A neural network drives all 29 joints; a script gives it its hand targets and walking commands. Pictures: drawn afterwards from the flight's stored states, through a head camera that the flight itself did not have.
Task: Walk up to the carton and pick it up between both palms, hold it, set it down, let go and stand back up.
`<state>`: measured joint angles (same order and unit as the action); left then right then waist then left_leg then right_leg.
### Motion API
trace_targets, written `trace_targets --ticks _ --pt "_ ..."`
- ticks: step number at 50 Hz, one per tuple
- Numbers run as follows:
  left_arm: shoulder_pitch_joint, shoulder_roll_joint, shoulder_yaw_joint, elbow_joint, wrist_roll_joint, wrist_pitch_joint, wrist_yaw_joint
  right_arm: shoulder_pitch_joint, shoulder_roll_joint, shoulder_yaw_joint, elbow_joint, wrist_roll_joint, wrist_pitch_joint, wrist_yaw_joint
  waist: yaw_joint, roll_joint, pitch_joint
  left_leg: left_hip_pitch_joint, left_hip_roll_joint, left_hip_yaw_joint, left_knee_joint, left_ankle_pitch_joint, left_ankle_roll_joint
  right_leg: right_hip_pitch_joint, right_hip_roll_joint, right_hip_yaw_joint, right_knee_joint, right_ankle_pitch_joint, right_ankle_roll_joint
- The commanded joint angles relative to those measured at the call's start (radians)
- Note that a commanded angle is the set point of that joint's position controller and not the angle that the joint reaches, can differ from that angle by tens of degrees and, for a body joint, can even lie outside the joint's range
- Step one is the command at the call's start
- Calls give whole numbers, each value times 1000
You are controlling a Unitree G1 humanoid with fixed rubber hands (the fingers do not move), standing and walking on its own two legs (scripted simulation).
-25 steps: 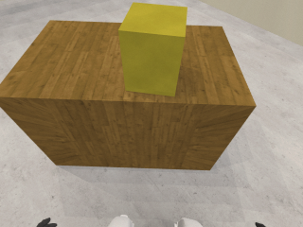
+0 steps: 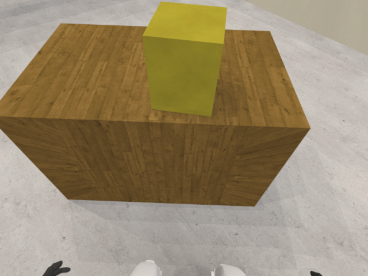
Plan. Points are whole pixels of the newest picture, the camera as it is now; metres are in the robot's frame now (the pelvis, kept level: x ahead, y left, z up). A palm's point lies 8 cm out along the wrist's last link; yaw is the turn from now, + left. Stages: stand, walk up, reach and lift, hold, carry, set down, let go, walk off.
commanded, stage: walk up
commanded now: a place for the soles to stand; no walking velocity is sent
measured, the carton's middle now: (187, 61) +0.72 -0.01 +0.06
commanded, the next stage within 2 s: none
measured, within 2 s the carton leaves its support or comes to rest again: neither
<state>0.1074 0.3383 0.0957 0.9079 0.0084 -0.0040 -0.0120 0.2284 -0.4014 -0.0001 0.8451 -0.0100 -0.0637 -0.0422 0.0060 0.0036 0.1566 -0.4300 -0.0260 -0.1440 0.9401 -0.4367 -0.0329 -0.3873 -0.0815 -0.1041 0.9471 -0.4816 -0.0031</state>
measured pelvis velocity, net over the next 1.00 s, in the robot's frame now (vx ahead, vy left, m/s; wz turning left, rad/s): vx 0.12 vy -0.04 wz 0.02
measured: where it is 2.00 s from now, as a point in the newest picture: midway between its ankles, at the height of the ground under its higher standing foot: (186, 266)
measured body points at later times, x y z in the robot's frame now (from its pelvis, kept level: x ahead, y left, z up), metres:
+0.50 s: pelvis +0.05 +0.03 +0.01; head +0.06 +0.04 +0.45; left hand +0.06 +0.34 -0.12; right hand +0.15 -0.28 -0.09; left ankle +0.10 +0.17 -0.69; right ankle +0.02 -0.12 -0.69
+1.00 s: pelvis +0.12 -0.04 +0.01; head +0.15 -0.06 +0.45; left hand +0.21 +0.27 -0.08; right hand +0.20 -0.34 -0.12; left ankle +0.10 +0.14 -0.63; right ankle +0.18 -0.11 -0.69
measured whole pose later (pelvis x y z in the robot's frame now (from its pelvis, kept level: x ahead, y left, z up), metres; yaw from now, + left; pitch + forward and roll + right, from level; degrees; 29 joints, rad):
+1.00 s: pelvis +0.12 -0.04 +0.01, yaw +1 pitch -5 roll +4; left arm 0.22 0.35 0.10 0.80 0.03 -0.05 -0.04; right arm 0.27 -0.39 0.00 0.85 -0.01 -0.08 -0.05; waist 0.01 -0.02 0.14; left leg -0.43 -0.02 -0.06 1.16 -0.47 -0.01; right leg -0.44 -0.07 -0.07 0.94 -0.42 -0.06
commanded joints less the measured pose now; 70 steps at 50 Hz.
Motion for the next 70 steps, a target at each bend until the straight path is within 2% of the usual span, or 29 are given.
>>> trace_targets --ticks 1,3,4,6,7,10,11,12,13,16,21,23,24,25,26,27,30,32,39,41,42,43,44,45,46,50,56,63,70 --pt "-50 347 68 -78 4 -35 1 16 -236 -95 -13 -11 -27 -13 0 -110 -125 -66 26 122 -14 -87 75 73 -316 399 -447 162 -243" --pt "-81 290 52 -96 5 -28 -1 83 -243 -103 14 -16 -44 -10 -32 -22 -158 104 38 38 -214 255 103 -5 -172 207 -285 249 -121" --pt "-89 263 52 -105 1 -23 -1 81 -260 -108 10 -19 -49 -11 -23 61 -159 91 85 -108 -296 333 135 -19 -73 113 -154 235 -68" --pt "-81 244 53 -105 -8 -8 1 45 -325 -109 -11 -23 -50 -14 -8 162 -177 82 214 -463 -423 306 266 -53 55 102 -3 6 -22" --pt "-71 242 52 -95 -7 -6 2 7 -331 -105 -20 -24 -48 -16 7 152 -163 59 232 -510 -427 277 288 -41 59 119 -29 -71 -23" --pt "18 262 60 -51 0 -20 -3 -106 -276 -83 -45 -18 -32 -16 67 85 -168 -135 147 -320 -349 199 194 174 4 180 -226 25 -62" --pt "195 357 103 -72 24 -46 -20 -60 -284 -112 -90 -25 -38 3 128 -13 -217 -291 70 -206 -187 -133 171 335 -55 324 -306 -356 -133" --pt "288 412 114 -38 30 -60 -21 -115 -242 -105 -108 -29 -37 8 171 -196 -180 -522 -45 27 41 -271 113 471 -224 593 -570 -614 -212" --pt "295 448 117 -28 29 -65 -21 -155 -249 -107 -111 -31 -34 2 179 -215 -110 -604 -15 93 218 -191 79 449 -395 768 -732 -688 -270" --pt "187 422 111 -74 17 -69 -15 -60 -276 -113 -69 -22 -45 15 101 -111 -2 -506 74 78 205 -71 62 334 -389 641 -684 -424 -295" --pt "105 393 100 -142 17 -63 -36 30 -248 -128 -52 -13 -54 42 19 -165 52 -114 61 215 -100 -24 58 53 -273 341 -567 -135 -232" --pt "-4 341 82 -181 11 -54 -41 230 -240 -144 18 -8 -66 34 -111 -83 -26 248 3 265 -320 127 71 -105 -158 162 -306 49 -146" --pt "17 260 62 -201 7 -51 -42 355 -278 -166 60 -12 -79 12 -178 116 -118 447 5 118 -452 68 84 -196 -54 67 93 257 -101" --pt "56 151 38 -227 -4 -57 -38 417 -381 -182 54 -33 -91 -8 -171 407 -148 544 243 -417 -586 111 130 -431 100 66 380 -13 -20" --pt "60 236 54 -220 -11 -42 -27 329 -419 -178 4 -18 -87 -5 -127 215 -174 498 350 -697 -663 -4 229 -471 115 155 404 -89 -11" --pt "43 299 66 -206 -5 -34 -22 232 -422 -170 -15 -5 -84 -2 -105 102 -154 431 393 -763 -666 -91 294 -464 51 191 408 -74 -12" --pt "114 279 65 -156 -1 -42 -22 173 -335 -146 -31 -7 -85 -13 -42 65 -146 423 304 -461 -495 363 258 -418 -11 195 349 18 -1" --pt "126 260 68 -161 -2 -39 -25 214 -317 -138 -26 -6 -89 -17 -42 91 -201 424 300 -379 -414 612 280 -382 -26 185 312 16 1" --pt "22 264 79 -209 15 -44 -38 172 -353 -150 -53 -19 -90 -28 -56 128 -212 317 344 -378 -376 454 341 -327 -37 160 68 -2 -8" --pt "91 266 87 -183 16 -53 -39 93 -341 -145 -73 -16 -87 -29 -4 115 -243 181 321 -316 -300 409 304 -131 -26 166 -85 72 -34" --pt "219 265 99 -138 16 -60 -36 12 -310 -133 -91 -13 -81 -27 79 77 -286 30 263 -226 -180 389 246 124 -6 169 -233 156 -56" --pt "397 325 127 -82 23 -71 -24 -21 -227 -106 -103 -10 -79 -23 185 -123 -350 -153 148 -40 138 422 151 425 -5 224 -395 93 -91" --pt "438 408 141 -82 31 -78 -10 47 -99 -64 -94 -4 -79 -18 183 -440 -327 -402 -28 92 336 -6 66 541 -203 527 -509 64 -110" --pt "364 412 129 -121 22 -73 -10 37 -167 -76 -98 -9 -68 -24 138 -342 -264 -534 -46 123 379 -152 48 509 -319 769 -640 -49 -133" --pt "302 411 131 -133 12 -63 -11 24 -254 -97 -77 -9 -51 -24 123 -193 -229 -503 8 58 414 -113 63 430 -353 824 -697 -230 -129" --pt "122 345 107 -180 13 -65 -9 80 -253 -113 -19 1 -24 7 19 -154 43 -303 67 59 328 158 40 68 -189 547 -804 -268 41" --pt "294 308 97 -163 1 -75 -10 73 -210 -104 -12 7 -8 16 45 -124 -33 -215 52 65 173 199 25 281 -132 364 -701 285 70" --pt "434 291 93 -154 4 -63 0 -41 -182 -84 -58 4 -5 15 102 -110 -121 -231 36 117 -37 89 38 518 -137 292 -587 651 -35" --pt "365 312 85 -194 20 -47 -14 -36 -180 -92 -68 4 -30 13 75 -104 -100 -98 58 190 -219 11 60 366 -207 280 -546 554 -204"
